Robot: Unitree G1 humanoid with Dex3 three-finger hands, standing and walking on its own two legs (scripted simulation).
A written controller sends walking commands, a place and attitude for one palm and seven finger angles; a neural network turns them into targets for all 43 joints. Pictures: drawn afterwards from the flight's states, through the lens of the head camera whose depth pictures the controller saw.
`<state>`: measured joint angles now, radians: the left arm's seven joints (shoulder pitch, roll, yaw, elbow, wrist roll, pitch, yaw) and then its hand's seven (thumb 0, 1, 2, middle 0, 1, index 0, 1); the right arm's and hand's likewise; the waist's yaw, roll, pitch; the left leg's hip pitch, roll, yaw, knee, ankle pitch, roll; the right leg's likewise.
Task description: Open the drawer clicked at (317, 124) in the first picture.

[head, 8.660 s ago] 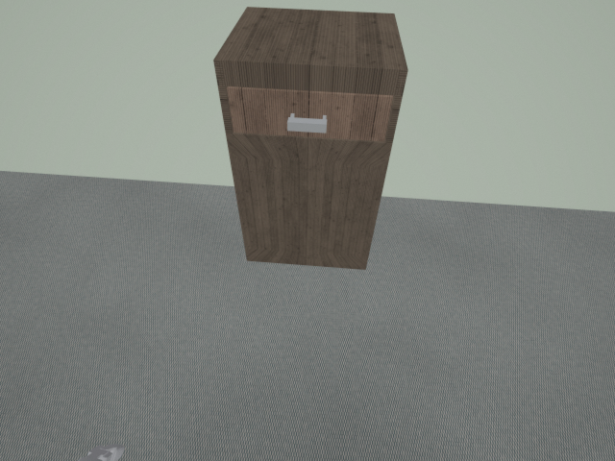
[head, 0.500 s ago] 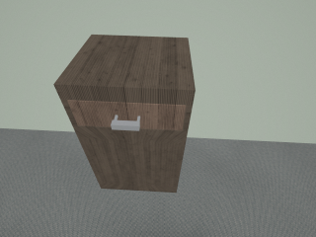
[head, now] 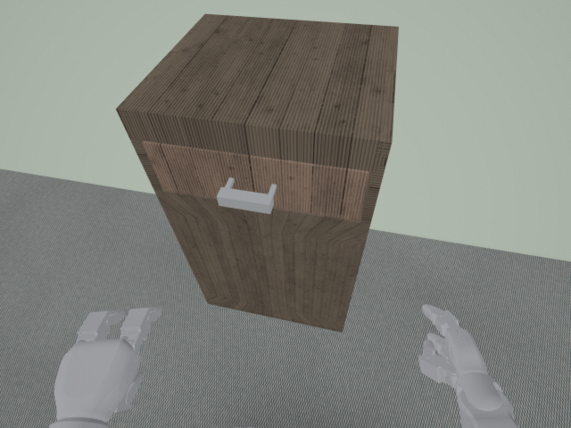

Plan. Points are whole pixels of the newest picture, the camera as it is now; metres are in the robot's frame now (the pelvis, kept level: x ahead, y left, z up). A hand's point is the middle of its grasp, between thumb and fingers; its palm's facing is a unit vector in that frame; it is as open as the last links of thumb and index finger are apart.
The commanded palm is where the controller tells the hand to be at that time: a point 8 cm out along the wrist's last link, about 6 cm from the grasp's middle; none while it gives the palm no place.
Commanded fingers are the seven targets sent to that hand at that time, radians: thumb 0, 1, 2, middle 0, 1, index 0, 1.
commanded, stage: raise the hand with hooked fingers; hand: left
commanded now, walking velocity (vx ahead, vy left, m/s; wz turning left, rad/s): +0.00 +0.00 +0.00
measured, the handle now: (248, 192) +0.53 +0.18 -0.04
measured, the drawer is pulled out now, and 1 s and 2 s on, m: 0.00 0.00 0.00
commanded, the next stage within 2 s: move the hooked fingers above the handle in 1.28 s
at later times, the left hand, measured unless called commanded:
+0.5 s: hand (146, 260) +0.29 +0.26 +0.07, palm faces +0.13 -0.10 -0.99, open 12.6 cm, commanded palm +0.26 +0.25 +0.12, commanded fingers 0.00 -0.43 0.33 -0.29 -1.15 -0.29 -1.15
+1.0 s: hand (125, 217) +0.33 +0.28 +0.12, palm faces +0.00 -0.08 -1.00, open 13.8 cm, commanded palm +0.29 +0.29 +0.17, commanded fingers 0.00 -0.50 0.30 -0.30 -1.20 -0.30 -1.20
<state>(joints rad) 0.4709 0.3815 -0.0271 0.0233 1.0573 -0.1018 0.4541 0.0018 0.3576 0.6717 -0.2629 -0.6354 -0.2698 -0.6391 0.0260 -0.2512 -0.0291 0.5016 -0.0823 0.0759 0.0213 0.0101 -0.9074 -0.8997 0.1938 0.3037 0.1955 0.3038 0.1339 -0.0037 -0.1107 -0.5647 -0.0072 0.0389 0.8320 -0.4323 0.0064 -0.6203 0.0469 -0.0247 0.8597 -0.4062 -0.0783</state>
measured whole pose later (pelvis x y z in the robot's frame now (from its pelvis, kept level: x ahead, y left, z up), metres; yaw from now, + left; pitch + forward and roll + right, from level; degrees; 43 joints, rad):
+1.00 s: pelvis +0.01 +0.05 +0.04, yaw -2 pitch +2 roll +0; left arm -0.13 0.48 -0.07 0.12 0.94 0.02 0.03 0.00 -0.49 0.30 -0.32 -1.19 -0.32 -1.20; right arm 0.15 -0.22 0.02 0.59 0.00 0.14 -0.01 0.01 -0.90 -0.90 0.20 0.30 0.20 0.30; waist 0.07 0.07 -0.02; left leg -0.25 -0.07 -0.01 0.52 -0.30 0.06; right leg -0.29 0.01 0.03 0.52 -0.26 0.00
